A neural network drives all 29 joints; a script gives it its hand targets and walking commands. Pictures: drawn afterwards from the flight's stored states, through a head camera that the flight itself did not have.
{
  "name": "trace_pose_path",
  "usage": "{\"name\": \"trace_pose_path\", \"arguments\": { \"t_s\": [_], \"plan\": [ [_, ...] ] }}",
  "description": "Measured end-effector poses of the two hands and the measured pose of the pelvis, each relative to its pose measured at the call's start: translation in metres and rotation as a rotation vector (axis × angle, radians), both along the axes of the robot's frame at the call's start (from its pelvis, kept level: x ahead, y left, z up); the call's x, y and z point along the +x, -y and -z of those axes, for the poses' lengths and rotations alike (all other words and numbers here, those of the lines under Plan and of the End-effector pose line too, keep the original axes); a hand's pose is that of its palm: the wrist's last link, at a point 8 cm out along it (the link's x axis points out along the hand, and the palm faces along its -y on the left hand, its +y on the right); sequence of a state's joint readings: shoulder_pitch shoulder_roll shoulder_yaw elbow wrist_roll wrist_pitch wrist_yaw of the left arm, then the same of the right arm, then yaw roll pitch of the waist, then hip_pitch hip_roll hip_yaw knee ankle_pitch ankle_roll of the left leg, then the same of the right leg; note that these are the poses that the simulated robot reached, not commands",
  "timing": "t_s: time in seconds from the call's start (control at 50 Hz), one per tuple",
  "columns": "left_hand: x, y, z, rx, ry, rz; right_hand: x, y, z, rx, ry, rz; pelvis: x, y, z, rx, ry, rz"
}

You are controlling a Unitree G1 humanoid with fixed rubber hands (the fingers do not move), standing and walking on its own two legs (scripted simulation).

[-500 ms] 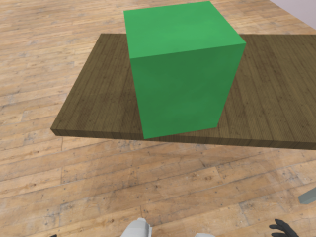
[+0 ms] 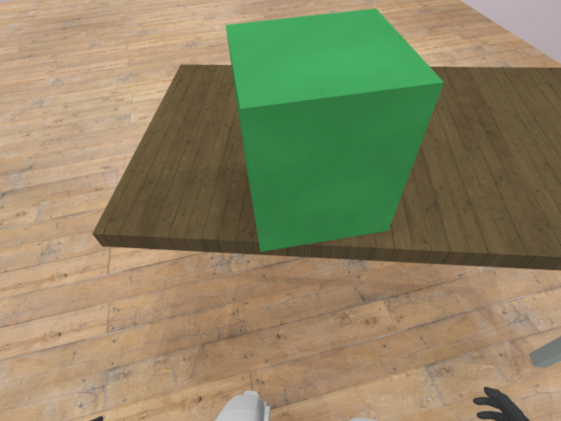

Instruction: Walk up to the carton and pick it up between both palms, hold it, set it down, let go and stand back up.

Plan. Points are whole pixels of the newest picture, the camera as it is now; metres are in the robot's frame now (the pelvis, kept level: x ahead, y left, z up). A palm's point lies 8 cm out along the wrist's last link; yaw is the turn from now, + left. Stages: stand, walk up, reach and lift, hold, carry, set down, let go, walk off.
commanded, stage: walk up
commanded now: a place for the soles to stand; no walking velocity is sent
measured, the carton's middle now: (314, 137) +0.52 -0.02 +0.11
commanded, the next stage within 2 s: none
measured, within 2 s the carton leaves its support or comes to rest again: neither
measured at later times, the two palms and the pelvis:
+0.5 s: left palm out of the picture +0.07 +0.40 -0.09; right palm out of the picture +0.14 -0.23 -0.09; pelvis +0.03 +0.07 +0.01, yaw +1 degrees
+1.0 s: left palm out of the picture +0.11 +0.38 -0.09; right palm out of the picture +0.14 -0.24 -0.09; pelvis +0.05 +0.07 +0.01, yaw -1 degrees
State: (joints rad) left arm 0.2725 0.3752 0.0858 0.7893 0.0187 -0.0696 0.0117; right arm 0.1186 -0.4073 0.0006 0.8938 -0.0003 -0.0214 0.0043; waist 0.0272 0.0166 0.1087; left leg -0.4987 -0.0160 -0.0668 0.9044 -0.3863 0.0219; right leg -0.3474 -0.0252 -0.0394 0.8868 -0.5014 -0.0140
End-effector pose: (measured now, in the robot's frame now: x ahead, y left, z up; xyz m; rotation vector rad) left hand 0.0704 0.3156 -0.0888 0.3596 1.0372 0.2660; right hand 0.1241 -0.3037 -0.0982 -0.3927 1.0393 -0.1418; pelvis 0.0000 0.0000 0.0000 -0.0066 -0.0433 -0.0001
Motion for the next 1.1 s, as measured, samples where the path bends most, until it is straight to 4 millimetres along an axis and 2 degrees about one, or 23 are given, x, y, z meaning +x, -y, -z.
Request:
{"name": "trace_pose_path", "arguments": {
  "t_s": [0.1, 0.24, 0.32, 0.42, 0.58, 0.78, 0.98, 1.1],
  "plan": [
    [-0.012, -0.017, -0.004, 0.025, -0.008, -0.027, 0.015, -0.017, 0.005, 0.024, -0.005, -0.017, 0.010, -0.012, 0.001, -0.003, 0.017, -0.012],
    [-0.016, -0.059, 0.001, 0.033, -0.036, -0.065, 0.042, -0.063, 0.010, 0.044, 0.008, -0.063, 0.024, -0.050, 0.006, -0.027, 0.013, -0.035],
    [-0.009, -0.074, -0.002, 0.027, -0.053, -0.055, 0.037, -0.077, 0.002, 0.041, 0.009, -0.047, 0.028, -0.065, 0.000, -0.039, 0.017, -0.038],
    [-0.001, -0.083, -0.004, 0.025, -0.071, -0.030, 0.026, -0.076, -0.009, 0.019, -0.007, -0.020, 0.030, -0.070, -0.007, -0.031, 0.013, -0.027],
    [0.008, -0.073, -0.002, 0.030, -0.071, -0.003, 0.016, -0.065, -0.002, 0.027, -0.028, 0.023, 0.031, -0.063, -0.003, -0.015, 0.023, 0.001],
    [0.027, -0.070, -0.003, -0.003, -0.066, 0.021, 0.012, -0.078, -0.001, 0.042, -0.031, 0.047, 0.040, -0.076, -0.007, -0.019, 0.009, 0.010],
    [0.036, -0.065, -0.002, -0.012, -0.088, 0.030, 0.018, -0.069, -0.006, 0.023, -0.022, 0.049, 0.045, -0.069, -0.009, -0.008, -0.001, 0.016],
    [0.042, -0.053, 0.000, -0.008, -0.106, 0.054, 0.012, -0.050, -0.011, -0.004, -0.004, 0.078, 0.045, -0.055, -0.009, -0.013, -0.001, 0.042]
  ]
}}
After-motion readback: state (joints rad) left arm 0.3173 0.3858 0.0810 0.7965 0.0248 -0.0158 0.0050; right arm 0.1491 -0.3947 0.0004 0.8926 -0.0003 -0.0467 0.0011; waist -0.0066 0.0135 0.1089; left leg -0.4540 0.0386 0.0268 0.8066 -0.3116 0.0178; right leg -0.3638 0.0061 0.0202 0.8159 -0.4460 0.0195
